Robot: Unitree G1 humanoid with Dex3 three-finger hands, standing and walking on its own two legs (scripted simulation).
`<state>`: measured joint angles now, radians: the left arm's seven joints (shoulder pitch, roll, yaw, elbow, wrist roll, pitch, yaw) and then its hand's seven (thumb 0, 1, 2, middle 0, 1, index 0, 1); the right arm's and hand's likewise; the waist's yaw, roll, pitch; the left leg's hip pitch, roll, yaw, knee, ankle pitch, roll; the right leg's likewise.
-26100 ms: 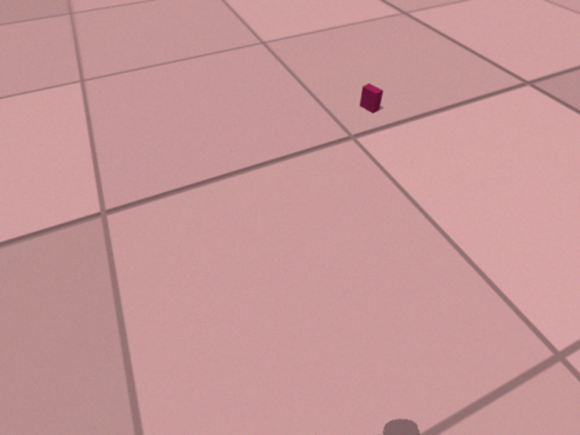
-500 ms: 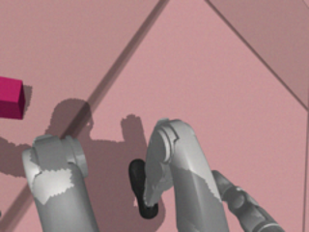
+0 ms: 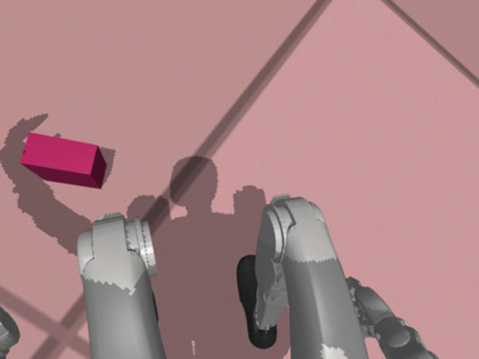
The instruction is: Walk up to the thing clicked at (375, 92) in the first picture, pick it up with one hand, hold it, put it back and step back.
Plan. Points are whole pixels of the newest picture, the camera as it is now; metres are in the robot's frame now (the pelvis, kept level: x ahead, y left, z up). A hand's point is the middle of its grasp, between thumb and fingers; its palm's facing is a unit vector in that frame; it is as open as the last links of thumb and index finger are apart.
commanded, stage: go down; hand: left
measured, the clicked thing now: (69, 163) +0.44 +0.28 -0.26
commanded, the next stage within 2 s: none
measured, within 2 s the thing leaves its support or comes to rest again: neither
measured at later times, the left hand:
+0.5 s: hand out of the picture +0.39 +0.44 +0.01, palm faces +0.43 -0.90 -0.04, open 9.7 cm
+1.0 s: hand out of the picture +0.37 +0.46 +0.03, palm faces +0.42 -0.90 -0.06, open 10.6 cm
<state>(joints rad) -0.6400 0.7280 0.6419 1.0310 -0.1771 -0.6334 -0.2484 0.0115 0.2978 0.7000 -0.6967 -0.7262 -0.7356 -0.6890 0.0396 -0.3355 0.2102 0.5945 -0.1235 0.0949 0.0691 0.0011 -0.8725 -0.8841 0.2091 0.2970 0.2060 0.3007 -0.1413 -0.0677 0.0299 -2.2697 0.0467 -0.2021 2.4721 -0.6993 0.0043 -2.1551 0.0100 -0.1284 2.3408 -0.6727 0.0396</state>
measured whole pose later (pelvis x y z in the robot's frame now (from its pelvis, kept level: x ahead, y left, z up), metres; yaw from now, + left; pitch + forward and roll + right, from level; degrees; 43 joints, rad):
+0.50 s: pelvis +0.00 +0.00 +0.01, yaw +2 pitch +29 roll -9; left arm -0.66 0.84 0.79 1.07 -0.22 -0.50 -0.49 0.01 0.08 0.64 -0.54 -0.65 -0.60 -0.60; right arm 0.05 -0.35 0.16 0.62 -0.07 0.03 0.02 0.00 -0.86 -0.88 0.21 0.30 0.20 0.30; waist -0.10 -0.05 -0.02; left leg -2.24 0.05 -0.17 2.41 -0.69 0.00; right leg -2.14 0.00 -0.10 2.30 -0.67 0.03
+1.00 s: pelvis -0.01 +0.00 +0.03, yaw +2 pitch +29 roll -10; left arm -0.65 0.90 0.84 1.08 -0.20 -0.47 -0.56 0.00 -0.03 0.60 -0.52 -0.64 -0.59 -0.58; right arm 0.10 -0.35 0.16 0.63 -0.06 -0.01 0.00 0.00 -0.85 -0.88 0.21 0.30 0.21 0.30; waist -0.11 -0.05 -0.02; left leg -2.21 0.04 -0.15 2.36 -0.67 0.01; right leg -2.11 -0.01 -0.10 2.26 -0.66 0.03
